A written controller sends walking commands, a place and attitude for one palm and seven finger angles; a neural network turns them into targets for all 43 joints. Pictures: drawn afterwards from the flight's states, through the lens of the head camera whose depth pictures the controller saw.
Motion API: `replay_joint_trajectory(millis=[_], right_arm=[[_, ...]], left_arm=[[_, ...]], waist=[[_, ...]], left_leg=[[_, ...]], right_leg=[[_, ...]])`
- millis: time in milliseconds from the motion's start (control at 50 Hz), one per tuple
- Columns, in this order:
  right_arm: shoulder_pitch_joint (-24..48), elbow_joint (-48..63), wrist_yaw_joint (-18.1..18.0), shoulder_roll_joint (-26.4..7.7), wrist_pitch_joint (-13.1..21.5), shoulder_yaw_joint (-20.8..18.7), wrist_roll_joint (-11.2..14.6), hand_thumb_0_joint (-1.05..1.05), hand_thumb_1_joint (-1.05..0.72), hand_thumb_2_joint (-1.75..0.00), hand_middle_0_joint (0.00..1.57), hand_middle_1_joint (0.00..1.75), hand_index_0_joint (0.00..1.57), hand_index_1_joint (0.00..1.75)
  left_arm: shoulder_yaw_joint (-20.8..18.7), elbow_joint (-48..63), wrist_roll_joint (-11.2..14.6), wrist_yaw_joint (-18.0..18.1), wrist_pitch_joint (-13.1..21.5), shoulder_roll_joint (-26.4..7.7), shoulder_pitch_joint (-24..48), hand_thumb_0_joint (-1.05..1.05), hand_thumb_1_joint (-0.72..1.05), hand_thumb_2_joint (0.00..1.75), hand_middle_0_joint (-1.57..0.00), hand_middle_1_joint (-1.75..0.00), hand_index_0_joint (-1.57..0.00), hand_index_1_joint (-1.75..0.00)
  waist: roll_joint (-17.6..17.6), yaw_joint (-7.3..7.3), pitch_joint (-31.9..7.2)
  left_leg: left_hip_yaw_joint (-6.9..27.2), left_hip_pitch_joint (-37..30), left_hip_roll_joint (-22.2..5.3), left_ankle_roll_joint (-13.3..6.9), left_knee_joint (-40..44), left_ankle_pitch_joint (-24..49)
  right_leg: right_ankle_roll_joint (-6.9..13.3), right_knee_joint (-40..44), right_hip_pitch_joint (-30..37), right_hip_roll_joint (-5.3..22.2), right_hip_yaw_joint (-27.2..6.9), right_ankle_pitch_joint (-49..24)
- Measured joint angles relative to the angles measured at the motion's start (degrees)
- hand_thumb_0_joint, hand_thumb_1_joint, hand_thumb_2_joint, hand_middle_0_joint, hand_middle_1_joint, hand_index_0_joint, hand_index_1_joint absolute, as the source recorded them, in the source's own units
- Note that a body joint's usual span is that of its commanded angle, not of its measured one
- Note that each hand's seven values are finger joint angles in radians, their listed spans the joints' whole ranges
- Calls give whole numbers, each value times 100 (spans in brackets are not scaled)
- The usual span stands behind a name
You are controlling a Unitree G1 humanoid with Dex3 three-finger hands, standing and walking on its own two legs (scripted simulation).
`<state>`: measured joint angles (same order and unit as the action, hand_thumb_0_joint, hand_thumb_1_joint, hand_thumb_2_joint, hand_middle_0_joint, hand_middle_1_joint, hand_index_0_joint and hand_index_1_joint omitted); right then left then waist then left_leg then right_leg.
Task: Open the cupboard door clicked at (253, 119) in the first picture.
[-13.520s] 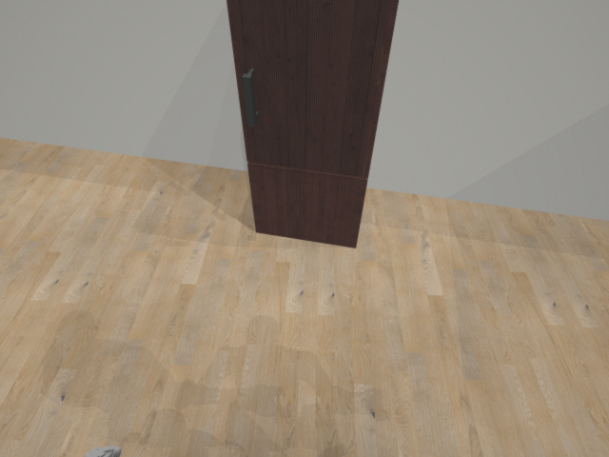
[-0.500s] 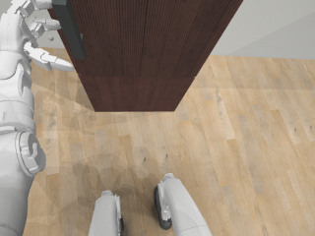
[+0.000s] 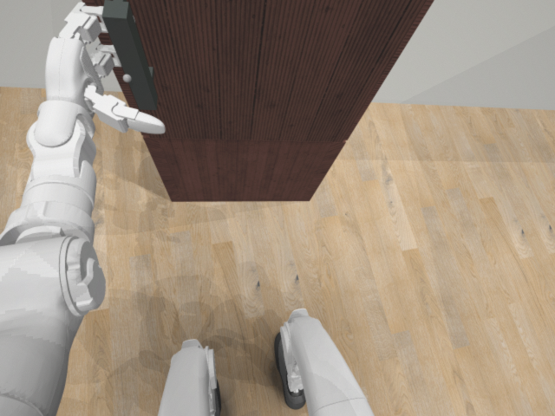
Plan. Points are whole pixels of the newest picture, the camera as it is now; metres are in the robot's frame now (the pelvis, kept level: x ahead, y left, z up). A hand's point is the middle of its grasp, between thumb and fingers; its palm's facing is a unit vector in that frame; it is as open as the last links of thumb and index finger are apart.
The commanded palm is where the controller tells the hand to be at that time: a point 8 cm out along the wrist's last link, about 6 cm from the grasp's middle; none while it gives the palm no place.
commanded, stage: slide the fingers in behind the handle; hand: left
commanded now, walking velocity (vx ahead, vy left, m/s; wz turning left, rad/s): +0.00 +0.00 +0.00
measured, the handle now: (136, 50) +0.60 +0.11 +0.05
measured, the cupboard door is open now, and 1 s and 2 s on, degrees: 0 0 1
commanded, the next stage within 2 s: close the thumb around the handle in 0.92 s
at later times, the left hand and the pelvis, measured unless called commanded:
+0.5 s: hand (153, 79) +0.56 +0.09 +0.05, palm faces -0.11 -0.99 -0.02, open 14.0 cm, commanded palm +0.54 +0.13 +0.05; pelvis +0.00 -0.01 +0.00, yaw +1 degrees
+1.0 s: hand (152, 80) +0.55 +0.09 +0.05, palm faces -0.12 -0.99 -0.02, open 14.0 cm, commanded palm +0.54 +0.14 +0.05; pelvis +0.00 +0.00 +0.00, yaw +0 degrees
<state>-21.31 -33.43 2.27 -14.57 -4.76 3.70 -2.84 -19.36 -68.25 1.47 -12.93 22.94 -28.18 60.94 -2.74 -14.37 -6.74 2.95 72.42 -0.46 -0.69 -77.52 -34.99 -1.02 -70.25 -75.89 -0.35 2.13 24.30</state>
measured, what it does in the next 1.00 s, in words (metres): stands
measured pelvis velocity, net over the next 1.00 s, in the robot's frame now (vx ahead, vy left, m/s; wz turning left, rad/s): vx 0.00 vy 0.00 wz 0.01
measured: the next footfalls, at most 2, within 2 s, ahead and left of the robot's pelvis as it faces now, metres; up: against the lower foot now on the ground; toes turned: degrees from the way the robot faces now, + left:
none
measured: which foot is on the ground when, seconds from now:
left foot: down 0.00-1.00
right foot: down 0.00-1.00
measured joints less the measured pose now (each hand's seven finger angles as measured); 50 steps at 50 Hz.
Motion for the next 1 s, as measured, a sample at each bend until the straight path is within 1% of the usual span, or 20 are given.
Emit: replay_joint_trajectory(millis=[160,300,460,500,900,1000], right_arm=[[38,0,14,16,11,-18,-35,1,-90,-90,21,30,20,30],[39,-22,36,17,-12,-51,-41,1,-90,-90,21,30,20,30],[39,-17,46,20,22,-85,-68,1,-90,-90,21,30,20,30],[37,-28,56,24,22,-95,-67,1,-90,-90,21,30,20,30],[58,-43,38,2,31,-102,-40,1,-90,-90,21,30,20,30],[80,-32,24,0,46,-73,-48,1,-90,-90,21,30,20,30]], left_arm=[[50,-88,-43,218,91,157,68,-1,-50,30,-30,-120,-30,-120],[209,-49,-40,321,108,288,45,-1,-50,30,-30,-120,-30,-120],[199,-39,-73,515,165,413,20,-1,-50,30,-30,-120,-30,-121],[225,-27,-42,547,180,434,-2,-1,-50,30,-30,-120,-30,-121],[237,-93,-1,466,263,473,-44,-1,-50,30,-30,-120,-30,-120],[200,-193,-49,487,226,427,73,-1,-50,30,-30,-120,-30,-120]], waist=[[-7,-18,-19],[-12,28,-4],[-14,9,-25],[-6,19,-23],[1,47,-33],[-1,11,-26]], left_leg=[[-4,-3,11,7,-9,-15],[-4,-30,23,19,9,-12],[-9,-35,23,37,31,-5],[-15,-54,24,39,43,-4],[-36,-129,27,23,71,-2],[-31,-50,36,12,24,-3]], right_leg=[[7,-38,-11,10,-5,30],[19,-52,4,22,-7,47],[37,-62,-9,22,-13,53],[40,-61,3,22,-19,55],[26,-34,74,22,-41,51],[15,-65,6,30,-37,47]])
